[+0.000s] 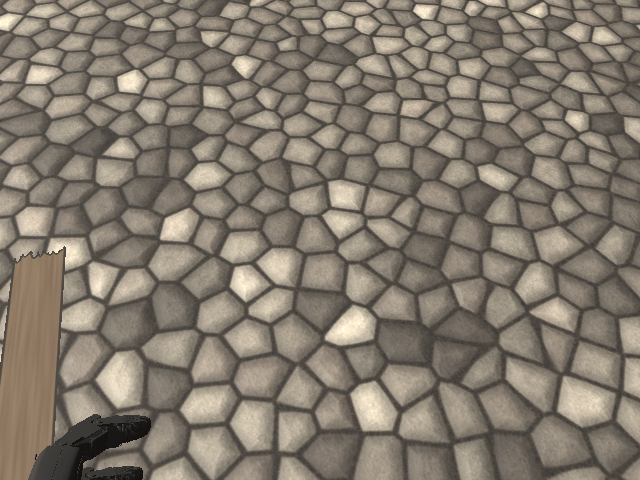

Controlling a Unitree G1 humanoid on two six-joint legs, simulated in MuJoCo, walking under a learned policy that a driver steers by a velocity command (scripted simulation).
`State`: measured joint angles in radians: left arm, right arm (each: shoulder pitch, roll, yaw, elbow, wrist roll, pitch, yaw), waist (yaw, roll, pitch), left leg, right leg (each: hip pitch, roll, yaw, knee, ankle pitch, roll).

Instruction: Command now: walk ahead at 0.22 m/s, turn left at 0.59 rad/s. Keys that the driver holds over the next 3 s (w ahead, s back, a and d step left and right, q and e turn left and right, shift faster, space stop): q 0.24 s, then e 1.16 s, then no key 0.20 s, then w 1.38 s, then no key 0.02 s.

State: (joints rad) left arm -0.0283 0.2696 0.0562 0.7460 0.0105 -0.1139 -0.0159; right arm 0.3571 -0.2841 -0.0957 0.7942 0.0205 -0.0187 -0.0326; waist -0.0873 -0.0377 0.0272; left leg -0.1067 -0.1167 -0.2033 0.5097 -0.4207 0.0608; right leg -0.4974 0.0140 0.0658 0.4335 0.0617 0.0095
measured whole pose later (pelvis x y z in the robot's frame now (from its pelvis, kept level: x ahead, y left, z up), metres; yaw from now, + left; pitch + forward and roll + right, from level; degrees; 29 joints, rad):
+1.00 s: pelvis +0.11 -0.01 +0.02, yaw -7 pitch +3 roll +2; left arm 0.18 0.31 0.07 0.73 -0.01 0.02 0.02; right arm 0.10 -0.30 -0.09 0.70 0.00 0.02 -0.06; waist 0.02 0.01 0.05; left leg -0.50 -0.01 -0.08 0.94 -0.37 -0.09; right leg -0.29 0.05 0.08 0.45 -0.19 -0.06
